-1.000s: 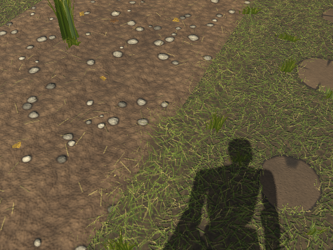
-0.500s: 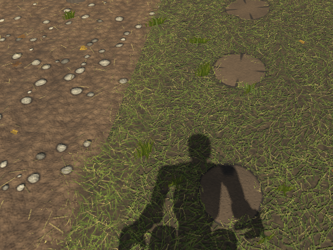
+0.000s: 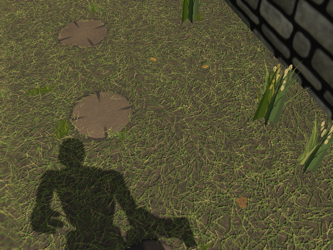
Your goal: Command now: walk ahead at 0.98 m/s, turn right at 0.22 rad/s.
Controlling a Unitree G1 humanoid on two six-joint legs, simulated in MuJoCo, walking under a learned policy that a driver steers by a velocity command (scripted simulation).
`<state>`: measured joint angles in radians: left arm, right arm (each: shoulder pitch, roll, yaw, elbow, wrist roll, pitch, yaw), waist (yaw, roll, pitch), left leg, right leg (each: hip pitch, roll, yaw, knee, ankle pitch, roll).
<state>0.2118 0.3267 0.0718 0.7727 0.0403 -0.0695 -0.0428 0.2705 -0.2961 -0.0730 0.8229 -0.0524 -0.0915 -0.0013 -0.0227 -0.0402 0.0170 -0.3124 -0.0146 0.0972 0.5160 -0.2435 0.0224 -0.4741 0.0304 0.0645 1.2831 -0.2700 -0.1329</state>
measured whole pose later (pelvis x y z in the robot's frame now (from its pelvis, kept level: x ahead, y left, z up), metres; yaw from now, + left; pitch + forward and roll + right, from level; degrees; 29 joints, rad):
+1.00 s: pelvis +0.85 +0.20 +0.00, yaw +45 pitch +2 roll +0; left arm 0.00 0.25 -0.02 0.58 0.05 -0.06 -0.02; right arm 0.48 -0.30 -0.07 0.82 0.00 -0.06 0.02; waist -0.10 0.00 0.04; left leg -0.02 -0.21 -0.16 0.34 -0.31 0.18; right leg -0.75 -0.14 0.09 0.81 -0.07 0.06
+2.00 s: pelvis +1.51 +0.76 -0.04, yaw +21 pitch +1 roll +0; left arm 0.10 0.33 0.05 0.66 0.02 -0.01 -0.05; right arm 0.41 -0.27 -0.02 0.82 -0.04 -0.06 -0.01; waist -0.03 -0.02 0.05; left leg -0.07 0.05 0.09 1.27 -0.39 -0.03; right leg -0.56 0.13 -0.12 0.78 -0.27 -0.21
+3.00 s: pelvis +2.35 +0.83 -0.01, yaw -26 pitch -1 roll -1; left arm 0.34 0.29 0.04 0.82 0.03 -0.06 0.00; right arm 0.27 -0.23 0.00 0.75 -0.02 -0.04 0.02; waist -0.01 0.00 0.05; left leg -0.57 0.12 -0.07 1.30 -0.28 0.02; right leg -0.16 0.17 -0.11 0.47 -0.30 -0.18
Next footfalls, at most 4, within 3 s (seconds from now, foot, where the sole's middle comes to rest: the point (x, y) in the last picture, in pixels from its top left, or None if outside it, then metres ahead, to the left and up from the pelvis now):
0.26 right None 0.43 -0.12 -0.77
0.70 left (130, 178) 0.78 0.17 -0.77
1.14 right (106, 108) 1.21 0.32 -0.77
1.52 left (31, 112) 1.18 0.71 -0.77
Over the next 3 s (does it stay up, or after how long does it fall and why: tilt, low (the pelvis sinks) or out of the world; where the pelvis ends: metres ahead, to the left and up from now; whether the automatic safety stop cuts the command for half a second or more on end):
stays up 2.35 0.83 -0.01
